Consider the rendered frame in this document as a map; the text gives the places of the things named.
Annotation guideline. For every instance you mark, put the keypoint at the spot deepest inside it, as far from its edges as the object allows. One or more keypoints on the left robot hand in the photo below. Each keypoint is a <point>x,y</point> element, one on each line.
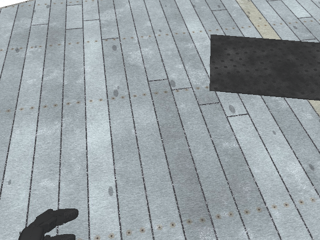
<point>46,222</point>

